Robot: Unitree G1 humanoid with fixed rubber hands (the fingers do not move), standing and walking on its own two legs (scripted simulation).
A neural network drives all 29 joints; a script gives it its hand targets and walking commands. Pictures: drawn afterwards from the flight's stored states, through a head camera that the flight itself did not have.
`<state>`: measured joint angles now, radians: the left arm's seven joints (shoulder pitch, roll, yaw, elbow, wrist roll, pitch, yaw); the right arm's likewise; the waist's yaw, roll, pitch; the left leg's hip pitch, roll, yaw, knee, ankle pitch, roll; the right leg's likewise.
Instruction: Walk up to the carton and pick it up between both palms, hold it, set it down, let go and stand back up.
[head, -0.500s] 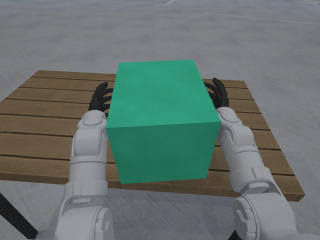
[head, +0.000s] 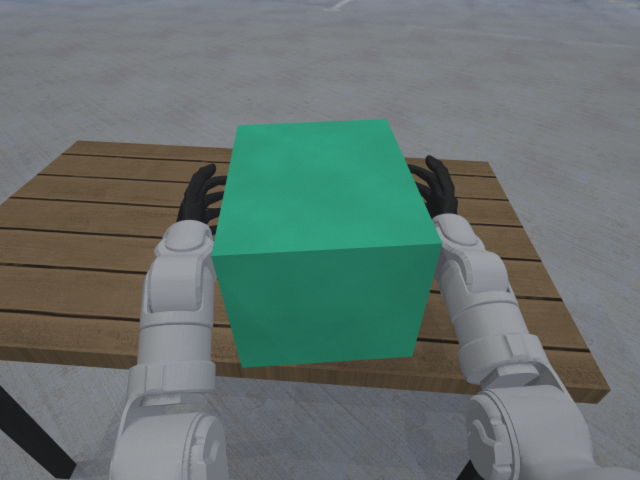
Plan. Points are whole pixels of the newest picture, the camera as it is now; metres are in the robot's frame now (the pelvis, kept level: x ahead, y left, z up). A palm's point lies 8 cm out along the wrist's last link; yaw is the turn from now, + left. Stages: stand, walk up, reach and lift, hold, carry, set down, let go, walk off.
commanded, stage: hold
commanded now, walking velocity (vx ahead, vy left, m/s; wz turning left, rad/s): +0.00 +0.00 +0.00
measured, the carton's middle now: (319, 234) +0.38 +0.00 +0.16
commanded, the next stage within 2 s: set down in 0.04 s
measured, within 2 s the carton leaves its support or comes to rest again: neither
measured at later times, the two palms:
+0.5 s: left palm (206, 212) +0.40 +0.14 +0.18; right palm (436, 223) +0.39 -0.16 +0.17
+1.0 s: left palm (216, 225) +0.43 +0.14 +0.15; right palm (431, 238) +0.40 -0.16 +0.13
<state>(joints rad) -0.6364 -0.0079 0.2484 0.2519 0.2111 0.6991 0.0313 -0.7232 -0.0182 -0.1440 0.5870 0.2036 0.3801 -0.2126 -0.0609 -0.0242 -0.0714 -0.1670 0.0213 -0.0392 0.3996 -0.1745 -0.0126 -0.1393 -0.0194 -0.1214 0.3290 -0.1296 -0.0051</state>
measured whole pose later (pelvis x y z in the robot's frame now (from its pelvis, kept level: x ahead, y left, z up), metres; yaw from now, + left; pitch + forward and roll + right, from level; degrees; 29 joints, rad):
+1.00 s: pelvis +0.03 +0.00 +0.00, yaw +0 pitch -2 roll -1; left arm -0.67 -0.04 0.34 0.49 0.26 0.32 -0.08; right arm -0.61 0.04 -0.21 0.69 -0.02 -0.01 -0.20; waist -0.06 -0.05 -0.01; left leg -0.14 0.02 -0.04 0.37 -0.20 -0.02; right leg -0.11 -0.02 -0.12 0.30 -0.15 0.00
